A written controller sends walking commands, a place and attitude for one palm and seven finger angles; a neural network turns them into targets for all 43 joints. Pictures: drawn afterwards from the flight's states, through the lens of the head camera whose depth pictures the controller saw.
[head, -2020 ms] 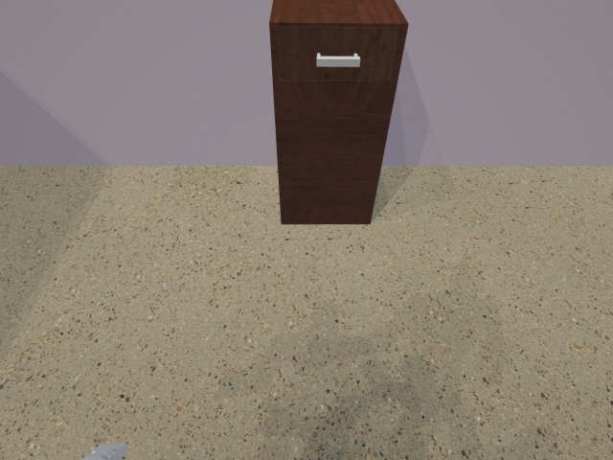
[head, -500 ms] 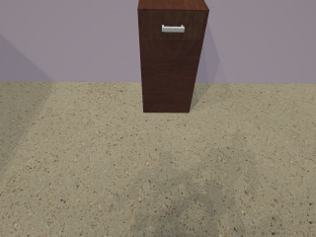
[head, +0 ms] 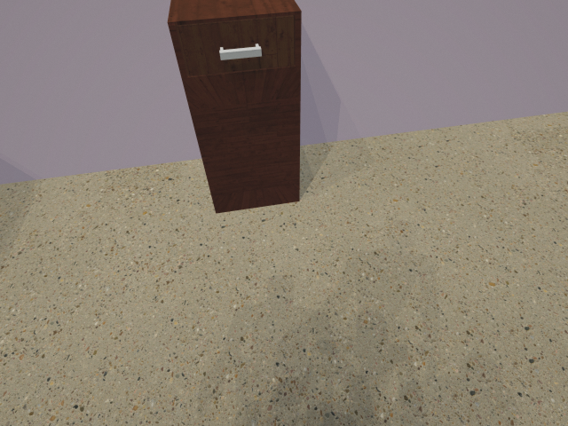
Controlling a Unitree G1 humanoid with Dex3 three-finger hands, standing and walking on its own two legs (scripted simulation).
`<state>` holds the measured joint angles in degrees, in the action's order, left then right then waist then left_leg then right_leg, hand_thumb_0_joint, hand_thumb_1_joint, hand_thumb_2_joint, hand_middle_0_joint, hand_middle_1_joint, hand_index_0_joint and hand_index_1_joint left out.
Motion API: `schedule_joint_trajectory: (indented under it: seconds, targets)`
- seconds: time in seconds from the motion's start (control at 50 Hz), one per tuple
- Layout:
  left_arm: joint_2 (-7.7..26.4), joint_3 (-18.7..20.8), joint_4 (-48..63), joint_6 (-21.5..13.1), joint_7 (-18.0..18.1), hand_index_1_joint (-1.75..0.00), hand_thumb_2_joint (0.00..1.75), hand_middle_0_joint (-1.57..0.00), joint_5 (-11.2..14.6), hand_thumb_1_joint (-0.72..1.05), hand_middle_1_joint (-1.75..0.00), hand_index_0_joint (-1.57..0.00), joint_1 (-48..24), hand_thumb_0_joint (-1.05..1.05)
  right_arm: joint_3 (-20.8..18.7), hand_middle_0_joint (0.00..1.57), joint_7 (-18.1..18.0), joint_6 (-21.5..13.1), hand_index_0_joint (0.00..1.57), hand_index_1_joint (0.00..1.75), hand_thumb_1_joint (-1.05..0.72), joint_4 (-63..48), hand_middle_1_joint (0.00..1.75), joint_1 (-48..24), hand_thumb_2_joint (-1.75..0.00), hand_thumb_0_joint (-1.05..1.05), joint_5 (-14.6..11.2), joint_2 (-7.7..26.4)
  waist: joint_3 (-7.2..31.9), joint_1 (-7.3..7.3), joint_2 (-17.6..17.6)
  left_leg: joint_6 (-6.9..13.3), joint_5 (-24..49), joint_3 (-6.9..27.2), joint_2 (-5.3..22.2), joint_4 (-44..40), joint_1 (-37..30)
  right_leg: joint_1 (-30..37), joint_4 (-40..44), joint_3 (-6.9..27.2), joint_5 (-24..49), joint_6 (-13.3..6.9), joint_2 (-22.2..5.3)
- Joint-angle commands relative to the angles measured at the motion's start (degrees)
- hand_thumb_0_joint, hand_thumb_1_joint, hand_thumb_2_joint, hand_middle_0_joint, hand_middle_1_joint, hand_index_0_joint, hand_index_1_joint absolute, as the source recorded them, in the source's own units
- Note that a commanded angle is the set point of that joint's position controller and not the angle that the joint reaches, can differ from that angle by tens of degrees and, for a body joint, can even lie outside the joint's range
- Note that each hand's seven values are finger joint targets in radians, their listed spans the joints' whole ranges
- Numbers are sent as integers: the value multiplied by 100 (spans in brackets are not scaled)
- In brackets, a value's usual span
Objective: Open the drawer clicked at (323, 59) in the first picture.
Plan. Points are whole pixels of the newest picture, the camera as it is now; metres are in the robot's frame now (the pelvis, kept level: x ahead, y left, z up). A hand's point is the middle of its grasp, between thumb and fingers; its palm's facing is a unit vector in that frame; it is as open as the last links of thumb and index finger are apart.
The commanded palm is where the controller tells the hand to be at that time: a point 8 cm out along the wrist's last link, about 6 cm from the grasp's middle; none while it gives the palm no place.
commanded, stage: walk to a spot facing it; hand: left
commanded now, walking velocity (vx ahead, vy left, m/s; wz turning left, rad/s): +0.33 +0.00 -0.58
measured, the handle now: (240, 50) +1.18 +0.27 +0.02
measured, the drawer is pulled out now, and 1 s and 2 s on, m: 0.00 0.00 0.00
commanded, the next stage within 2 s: none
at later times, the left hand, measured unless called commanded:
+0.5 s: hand (151, 406) +0.18 +0.26 -0.18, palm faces -0.17 -0.97 -0.18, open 7.4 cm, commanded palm none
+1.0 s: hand (276, 238) +0.55 +0.08 -0.16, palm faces -0.61 -0.78 -0.14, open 7.4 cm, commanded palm none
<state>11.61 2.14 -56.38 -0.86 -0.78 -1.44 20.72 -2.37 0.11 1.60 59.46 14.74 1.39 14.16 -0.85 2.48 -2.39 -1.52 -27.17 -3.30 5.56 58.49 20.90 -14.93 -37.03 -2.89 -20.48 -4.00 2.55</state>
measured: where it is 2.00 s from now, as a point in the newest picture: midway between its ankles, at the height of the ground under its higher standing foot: (292, 381)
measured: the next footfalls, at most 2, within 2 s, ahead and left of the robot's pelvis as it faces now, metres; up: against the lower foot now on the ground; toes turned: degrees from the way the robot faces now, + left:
left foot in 0.42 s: +0.30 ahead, +0.13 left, +0.00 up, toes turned -8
right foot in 1.04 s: +0.43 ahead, -0.12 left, +0.00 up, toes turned -43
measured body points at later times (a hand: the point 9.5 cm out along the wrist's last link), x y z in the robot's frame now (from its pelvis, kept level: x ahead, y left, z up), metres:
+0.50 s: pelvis +0.18 +0.06 +0.00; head +0.21 +0.09 +0.45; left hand +0.19 +0.31 -0.16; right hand +0.27 -0.19 -0.11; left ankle +0.26 +0.14 -0.72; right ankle +0.02 -0.05 -0.65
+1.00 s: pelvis +0.35 +0.02 +0.00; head +0.39 +0.00 +0.45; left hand +0.58 +0.12 -0.15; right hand +0.14 -0.09 -0.14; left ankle +0.27 +0.14 -0.72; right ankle +0.40 -0.10 -0.70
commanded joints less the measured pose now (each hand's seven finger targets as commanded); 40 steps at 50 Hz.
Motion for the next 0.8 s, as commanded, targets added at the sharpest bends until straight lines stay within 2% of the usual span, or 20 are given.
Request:
schedule_joint_trajectory:
  seconds: [0.0, 0.04, 0.1, 0.16, 0.22, 0.3, 0.32, 0.34, 0.36, 0.38, 0.4, 0.42, 0.44, 0.48, 0.52, 0.54, 0.62, 0.68, 0.74, 0.78]
  targets:
    - [993, 226, 218, -210, 105, -30, 90, -20, 29, 90, -30, -20, 492, 0, -166, 20, 53, -373, 20, 30, -90, -929, 30, -1000, -90, 0, 9, 558, -602, 20, 613, -77, 915, 354, 198, 867, 2018, 581, 2627, 3020, 43, -774, -1773]
    - [903, 212, 187, -275, 97, -30, 90, -20, 34, 90, -30, -20, 536, 0, -173, 20, 71, -331, 20, 30, -90, -863, 30, -814, -90, 0, 6, 381, -516, -119, 526, -167, 1311, 264, 157, 659, 1902, 586, 2576, 2473, 900, -688, -1533]
    - [835, 223, 63, -333, 115, -30, 90, -20, 31, 90, -30, -20, 753, 0, -182, 20, 86, -315, 20, 30, -90, -907, 30, -781, -90, 0, -8, 245, -334, -124, 617, -237, 1656, 207, 114, 431, 1968, 842, 2520, 2163, 1445, -644, -1345]
    - [771, 228, -62, -357, 148, -30, 90, -20, 15, 90, -30, -20, 977, 0, -180, 20, 101, -351, 20, 30, -90, -1045, 30, -1044, -90, 0, -18, 176, -209, -13, 712, -259, 1793, 178, 106, 139, 2224, 1320, 2417, 2133, 1815, -645, -1308]
    - [716, 221, -122, -351, 187, -30, 90, -20, -15, 90, -30, -20, 1067, 0, -149, 20, 110, -390, 20, 30, -90, -1262, 30, -1486, -90, 0, -32, 112, -353, 114, 765, -249, 1700, 138, 89, -455, 2218, 1396, 2356, 2253, 2130, -727, -1366]
    - [785, 258, -98, -290, 220, -30, 90, -20, -46, 90, -30, -20, 918, 0, -115, 20, 119, -489, 20, 30, -90, -1367, 30, -1640, -90, 0, -69, 6, -344, 155, 1056, -102, 1360, -15, -147, -1710, 1233, 1211, 1992, 2205, 2769, -599, -1284]
    - [818, 280, -85, -276, 221, -30, 90, -20, -47, 90, -30, -20, 849, 0, -125, 20, 103, -511, 20, 30, -90, -1349, 30, -1529, -90, 0, -83, 19, -318, 103, 1128, -49, 1286, -46, -237, -1962, 745, 1012, 1852, 2239, 2980, -575, -1279]
    - [875, 297, -49, -280, 218, -30, 90, -20, -32, 90, -30, -20, 697, 0, -150, 20, 65, -537, 20, 30, -90, -1240, 30, -1179, -90, 0, -84, 99, -191, -100, 1068, -10, 1346, -118, -359, -2361, 103, 824, 1515, 2172, 3329, -511, -1180]
    - [889, 331, -19, -281, 212, -30, 90, -20, -12, 90, -30, -20, 498, 0, -191, 20, -6, -574, 20, 30, -90, -1005, 30, -386, -90, 0, -76, 237, 110, -465, 886, 55, 1631, -84, -403, -2929, -1048, 365, 791, 1956, 3384, -355, -932]
    - [740, 348, 39, -281, 169, -30, 90, -20, 38, 90, -30, -20, 478, 0, -277, 20, -103, -596, 20, 30, -90, -714, 30, 584, -90, 0, -50, 634, 684, -804, 365, 144, 1732, 238, 12, -3063, -2642, -385, -304, 1672, 2716, -188, -573]
    - [401, 343, 120, -253, 82, -30, 90, -20, 122, 90, -30, -20, 728, 0, -446, 20, -137, -624, 20, 30, -90, -527, 30, 1333, -90, 0, 42, 1362, 1382, -943, -1365, 652, 1599, 2484, 1891, -3400, -3845, -1642, -2272, 803, -296, 154, 234]
    - [393, 322, 205, -278, 63, -30, 90, -20, 94, 90, -30, -20, 629, 0, -396, 20, -126, -569, 20, 30, -90, -521, 30, 1421, -90, 0, -9, 1384, 1311, -839, -1427, 980, 1084, 3468, 2548, -4188, -3402, -2145, -3467, 789, -1213, 208, 126]
    - [498, 340, 237, -250, 58, -30, 90, -20, 44, 90, -30, -20, 318, 0, -335, 20, -120, -554, 20, 30, -90, -623, 30, 939, -90, 0, -7, 1053, 603, -701, -750, 1024, 491, 3141, 2417, -4508, -2529, -2256, -3918, 872, -823, 210, -253]
    - [415, 362, 241, -166, -51, -30, 90, -20, -38, 90, -30, -20, -90, 0, -159, 20, -127, -630, 20, 30, -90, -711, 30, 315, -90, 0, -12, 410, -170, -405, -395, 786, 881, 1980, 1886, -4588, -1299, -2252, -4101, 646, -6, 273, -639]
    - [215, 349, 191, 17, -128, -30, 90, -20, -71, 90, -30, -20, 112, 0, -69, 20, -141, -706, 20, 30, -90, -643, 30, 181, -90, 0, -19, 107, -353, -98, -596, 366, 1648, 734, 1391, -4616, -724, -1884, -3828, 499, 515, 338, -716]
    - [137, 348, 188, 95, -136, -30, 90, -20, -64, 90, -30, -20, 161, 0, -64, 20, -157, -730, 20, 30, -90, -606, 30, 205, -90, 0, -36, 56, -362, -36, -699, 323, 1813, 367, 1298, -4648, -575, -1849, -3799, 472, 712, 376, -729]
    - [72, 376, 322, 239, -163, -30, 90, -20, -93, 90, -30, -20, -107, 0, -107, 20, -188, -785, 20, 30, -90, -495, 30, 501, -90, 0, -58, -20, -368, -1, -410, 294, 2376, -306, 1210, -4740, -986, -2495, -3724, 403, 1402, 485, -791]
    - [100, 354, 470, 269, -177, -30, 90, -20, -90, 90, -30, -20, -535, 0, -76, 20, -196, -792, 20, 30, -90, -374, 30, 806, -90, 0, -74, 43, -485, -75, -262, 239, 3011, -454, 1255, -4705, -1404, -2969, -3456, 342, 1624, 534, -839]
    - [88, 311, 617, 276, -200, -30, 90, -20, -74, 90, -30, -20, -998, 0, -75, 20, -211, -776, 20, 30, -90, -256, 30, 1108, -90, 0, -60, 171, -509, -227, -247, 331, 3604, -660, 1287, -4590, -1981, -3218, -2890, 125, 1607, 534, -822]
    - [57, 261, 701, 260, -199, -30, 90, -20, -64, 90, -30, -20, -1318, 0, -40, 20, -226, -734, 20, 30, -90, -171, 30, 1278, -90, 0, -39, 145, -621, -296, -271, 329, 4567, -908, 1253, -4443, -2163, -3120, -2294, -148, 1543, 516, -752]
